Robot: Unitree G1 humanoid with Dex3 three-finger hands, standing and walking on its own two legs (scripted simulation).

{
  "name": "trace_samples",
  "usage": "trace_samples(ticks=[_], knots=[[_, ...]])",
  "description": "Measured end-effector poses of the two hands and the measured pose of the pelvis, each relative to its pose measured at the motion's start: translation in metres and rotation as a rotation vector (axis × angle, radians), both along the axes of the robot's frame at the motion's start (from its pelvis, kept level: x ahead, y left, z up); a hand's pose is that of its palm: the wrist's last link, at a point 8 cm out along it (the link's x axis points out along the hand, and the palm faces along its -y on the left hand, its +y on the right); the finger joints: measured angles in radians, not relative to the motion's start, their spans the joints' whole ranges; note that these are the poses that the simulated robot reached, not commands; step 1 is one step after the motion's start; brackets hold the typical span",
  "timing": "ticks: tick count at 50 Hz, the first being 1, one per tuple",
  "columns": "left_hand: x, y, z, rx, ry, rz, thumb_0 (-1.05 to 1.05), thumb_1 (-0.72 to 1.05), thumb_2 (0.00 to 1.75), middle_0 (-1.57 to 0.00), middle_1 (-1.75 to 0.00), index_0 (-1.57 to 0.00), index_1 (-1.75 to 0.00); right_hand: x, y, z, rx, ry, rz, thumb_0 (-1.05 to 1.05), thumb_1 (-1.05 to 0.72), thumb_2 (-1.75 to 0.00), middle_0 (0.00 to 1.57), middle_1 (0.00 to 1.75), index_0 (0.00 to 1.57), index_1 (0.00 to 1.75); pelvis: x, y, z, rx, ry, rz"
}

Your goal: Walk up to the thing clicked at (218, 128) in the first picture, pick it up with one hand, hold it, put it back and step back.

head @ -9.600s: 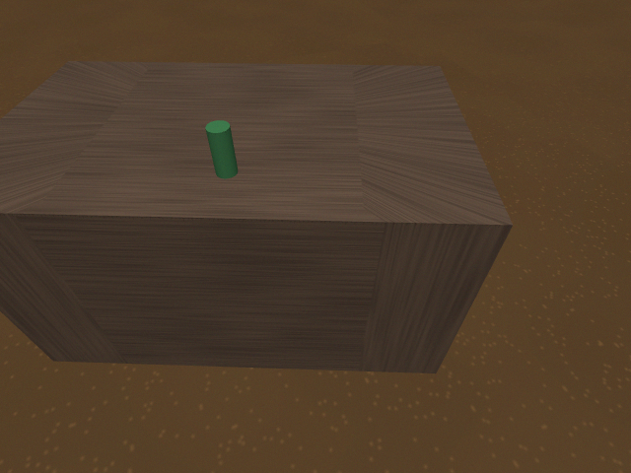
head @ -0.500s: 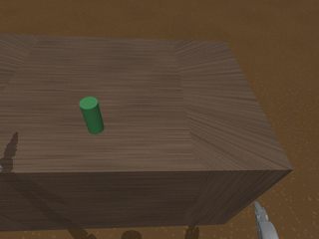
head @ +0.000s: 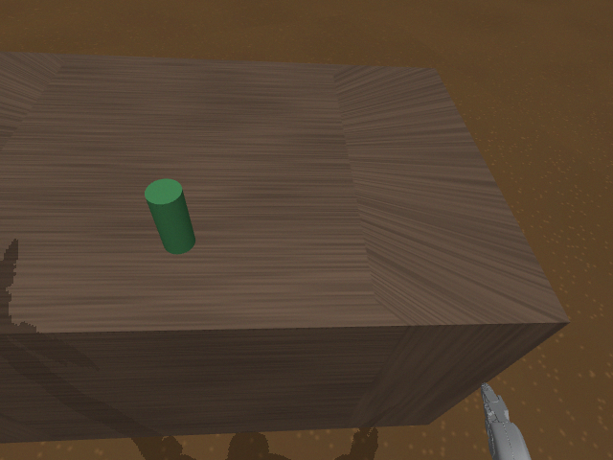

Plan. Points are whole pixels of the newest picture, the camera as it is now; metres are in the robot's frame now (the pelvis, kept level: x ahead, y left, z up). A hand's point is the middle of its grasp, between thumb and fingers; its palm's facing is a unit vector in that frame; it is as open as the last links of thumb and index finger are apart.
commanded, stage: go down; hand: left
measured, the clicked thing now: (172, 218) +0.49 +0.21 +0.01
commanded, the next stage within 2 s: approach in 1.12 s
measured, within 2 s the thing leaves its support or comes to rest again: neither
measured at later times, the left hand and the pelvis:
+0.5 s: hand out of the picture +0.37 +0.40 +0.12, palm faces +0.21 -0.98 +0.00, open 17.6 cm; pelvis +0.00 +0.00 -0.01, yaw +0 degrees
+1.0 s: hand out of the picture +0.39 +0.40 +0.12, palm faces +0.20 -0.98 +0.01, open 17.5 cm; pelvis +0.01 +0.01 -0.02, yaw -1 degrees
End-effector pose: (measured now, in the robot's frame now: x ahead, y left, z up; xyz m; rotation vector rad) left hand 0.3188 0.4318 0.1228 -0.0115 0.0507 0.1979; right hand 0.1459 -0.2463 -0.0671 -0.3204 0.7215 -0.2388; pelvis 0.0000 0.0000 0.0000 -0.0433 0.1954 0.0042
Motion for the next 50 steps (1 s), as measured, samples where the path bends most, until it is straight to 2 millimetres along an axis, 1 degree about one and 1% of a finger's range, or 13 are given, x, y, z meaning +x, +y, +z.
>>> trace_samples(ticks=[5,11,22,28,34,42,50], knots=[[0.003,0.003,-0.001,-0.003,0.0,0.01,-0.02,-0.58,0.08,-0.04,-0.06,-0.04,-0.06,-0.002,-0.001,-0.002,-0.003,0.006,0.003,-0.01,0.51,-0.06,0.06,0.05,0.06,0.05,0.0,-0.001,-0.002,-0.002,0.012,0.001],[0.01,0.006,0.002,0.004,-0.01,0.008,-0.02,-0.57,0.08,-0.04,-0.06,-0.04,-0.06,-0.001,-0.003,-0.002,-0.014,0.003,0.005,-0.01,0.51,-0.06,0.06,0.05,0.06,0.05,0.0,-0.001,-0.005,-0.004,0.026,0.001],[0.02,0.012,0.001,0.0,-0.003,0.019,-0.02,-0.57,0.08,-0.05,-0.06,-0.04,-0.06,0.001,-0.001,-0.002,-0.016,-0.008,0.011,-0.01,0.51,-0.06,0.06,0.05,0.06,0.05,0.002,-0.001,-0.01,-0.01,0.051,0.001],[0.028,0.012,0.001,0.001,0.0,0.004,-0.02,-0.57,0.08,-0.05,-0.06,-0.04,-0.06,0.001,-0.001,-0.003,-0.024,-0.003,0.011,-0.01,0.51,-0.06,0.06,0.05,0.06,0.05,0.003,0.001,-0.012,-0.013,0.06,0.001],[0.034,0.016,-0.001,0.0,0.004,0.011,-0.02,-0.57,0.07,-0.05,-0.06,-0.04,-0.06,0.004,0.001,0.0,-0.026,-0.021,0.01,-0.01,0.51,-0.06,0.06,0.05,0.06,0.05,0.005,0.004,-0.014,-0.015,0.067,-0.003],[0.038,0.015,0.001,0.006,0.003,-0.008,-0.02,-0.56,0.07,-0.05,-0.06,-0.05,-0.06,0.002,0.004,0.0,-0.025,-0.019,0.005,-0.01,0.51,-0.06,0.06,0.05,0.06,0.05,0.008,0.008,-0.015,-0.019,0.07,-0.005],[0.036,0.017,-0.005,-0.01,0.006,0.006,-0.02,-0.56,0.06,-0.05,-0.06,-0.05,-0.06,0.001,0.005,-0.001,-0.021,-0.023,0.003,-0.01,0.51,-0.06,0.06,0.05,0.06,0.05,0.007,0.01,-0.017,-0.022,0.068,-0.009]])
